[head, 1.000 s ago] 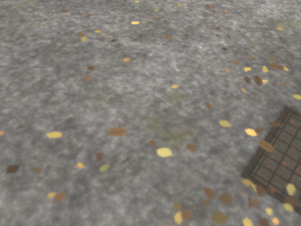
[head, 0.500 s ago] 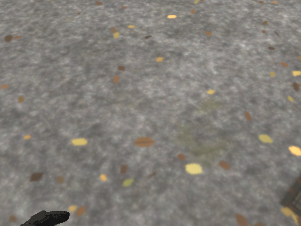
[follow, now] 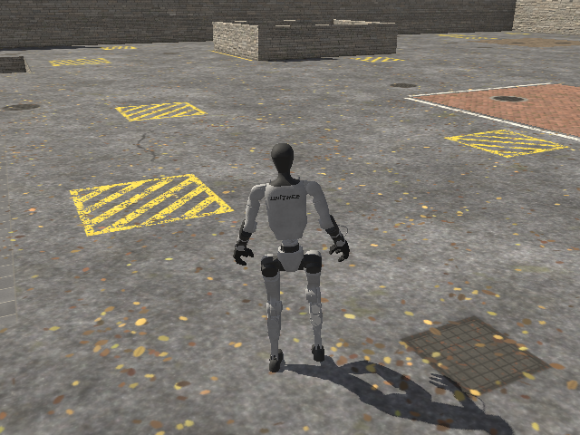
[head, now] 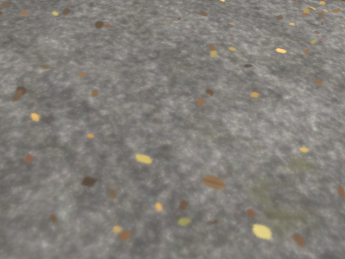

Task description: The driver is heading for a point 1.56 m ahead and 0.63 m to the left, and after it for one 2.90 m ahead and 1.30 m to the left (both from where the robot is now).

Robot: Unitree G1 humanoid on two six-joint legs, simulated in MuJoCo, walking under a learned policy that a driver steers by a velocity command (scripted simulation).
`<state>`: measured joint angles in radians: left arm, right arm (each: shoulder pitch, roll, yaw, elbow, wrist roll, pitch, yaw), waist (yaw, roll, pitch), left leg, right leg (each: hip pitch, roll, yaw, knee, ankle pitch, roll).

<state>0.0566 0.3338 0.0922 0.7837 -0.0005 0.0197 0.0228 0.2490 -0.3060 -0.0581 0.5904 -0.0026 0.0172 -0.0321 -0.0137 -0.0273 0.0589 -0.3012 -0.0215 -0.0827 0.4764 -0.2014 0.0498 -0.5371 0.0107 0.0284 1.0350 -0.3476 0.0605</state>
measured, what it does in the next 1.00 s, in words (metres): steps on the spot, turning left: right foot, then left foot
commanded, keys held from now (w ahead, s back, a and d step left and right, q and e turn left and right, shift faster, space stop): q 0.86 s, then no key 0.14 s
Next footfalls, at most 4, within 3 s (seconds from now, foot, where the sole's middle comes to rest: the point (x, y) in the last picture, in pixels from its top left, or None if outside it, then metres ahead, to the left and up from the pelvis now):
0.24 right None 0.07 -0.14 -0.78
0.66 left None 0.00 0.13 -0.78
1.14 right None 0.11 -0.08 -0.78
2.26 right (112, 255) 0.45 0.18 -0.78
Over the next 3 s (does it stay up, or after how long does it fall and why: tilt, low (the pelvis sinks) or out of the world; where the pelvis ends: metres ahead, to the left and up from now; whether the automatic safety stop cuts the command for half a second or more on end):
stays up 0.55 0.43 0.00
